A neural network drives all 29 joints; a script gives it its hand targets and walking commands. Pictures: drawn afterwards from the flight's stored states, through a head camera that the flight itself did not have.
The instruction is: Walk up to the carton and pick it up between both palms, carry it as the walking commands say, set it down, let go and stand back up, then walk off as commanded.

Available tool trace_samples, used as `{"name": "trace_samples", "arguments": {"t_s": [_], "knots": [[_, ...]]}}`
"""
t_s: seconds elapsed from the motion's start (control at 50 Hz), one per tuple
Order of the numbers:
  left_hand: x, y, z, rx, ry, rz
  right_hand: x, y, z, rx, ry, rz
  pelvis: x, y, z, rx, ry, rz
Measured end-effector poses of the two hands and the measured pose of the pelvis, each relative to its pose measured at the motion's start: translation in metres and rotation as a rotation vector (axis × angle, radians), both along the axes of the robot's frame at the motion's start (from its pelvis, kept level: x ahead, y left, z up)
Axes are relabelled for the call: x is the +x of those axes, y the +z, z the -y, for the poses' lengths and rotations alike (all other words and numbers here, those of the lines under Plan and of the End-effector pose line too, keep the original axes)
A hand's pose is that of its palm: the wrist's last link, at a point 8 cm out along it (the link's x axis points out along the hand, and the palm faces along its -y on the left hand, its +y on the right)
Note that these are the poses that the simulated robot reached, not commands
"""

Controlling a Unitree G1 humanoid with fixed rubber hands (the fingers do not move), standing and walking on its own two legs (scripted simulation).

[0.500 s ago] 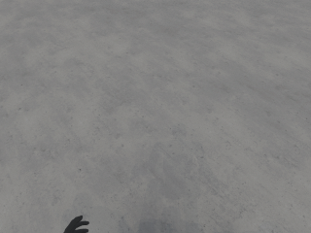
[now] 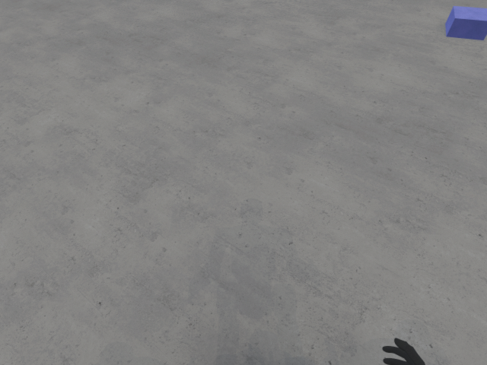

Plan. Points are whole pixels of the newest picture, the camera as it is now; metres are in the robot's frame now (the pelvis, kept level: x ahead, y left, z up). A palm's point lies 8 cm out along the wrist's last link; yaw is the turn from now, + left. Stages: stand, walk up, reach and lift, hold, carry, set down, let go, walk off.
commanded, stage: walk up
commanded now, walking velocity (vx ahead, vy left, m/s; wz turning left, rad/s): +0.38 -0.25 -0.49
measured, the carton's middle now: (468, 22) +2.73 -1.64 -0.70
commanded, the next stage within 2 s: none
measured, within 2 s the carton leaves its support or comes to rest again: neither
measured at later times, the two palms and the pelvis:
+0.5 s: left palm (237, 268) +0.33 +0.07 -0.13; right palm out of the picture -0.02 -0.39 -0.14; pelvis +0.13 -0.14 -0.03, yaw -12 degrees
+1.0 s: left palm (270, 241) +0.41 +0.00 -0.16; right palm out of the picture +0.48 -0.51 -0.12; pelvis +0.42 -0.24 -0.02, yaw -21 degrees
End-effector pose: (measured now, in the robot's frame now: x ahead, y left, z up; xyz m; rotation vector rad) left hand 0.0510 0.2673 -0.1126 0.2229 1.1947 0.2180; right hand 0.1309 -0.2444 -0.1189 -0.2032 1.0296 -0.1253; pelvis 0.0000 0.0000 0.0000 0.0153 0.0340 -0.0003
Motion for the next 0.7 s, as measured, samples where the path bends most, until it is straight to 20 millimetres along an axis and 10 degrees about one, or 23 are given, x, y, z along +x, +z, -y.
{"name": "trace_samples", "arguments": {"t_s": [0.22,0.42,0.52,0.7], "knots": [[0.109,-0.007,0.035,-0.169,-0.173,0.123,-0.148,0.031,0.056,-0.177,-0.263,-0.334,0.039,0.010,0.016,-0.064,-0.073,0.015],[0.229,-0.016,0.150,-0.181,-0.363,0.100,-0.186,0.010,0.108,-0.090,-0.434,-0.509,0.104,-0.008,0.097,-0.033,-0.168,-0.009],[0.283,-0.016,0.205,-0.078,-0.389,0.136,-0.134,-0.029,0.157,0.004,-0.407,-0.515,0.140,-0.023,0.148,-0.020,-0.215,-0.024],[0.259,0.013,0.237,-0.018,-0.271,-0.061,0.119,-0.007,0.217,0.080,-0.303,-0.033,0.231,0.014,0.197,0.015,-0.289,0.003]]}}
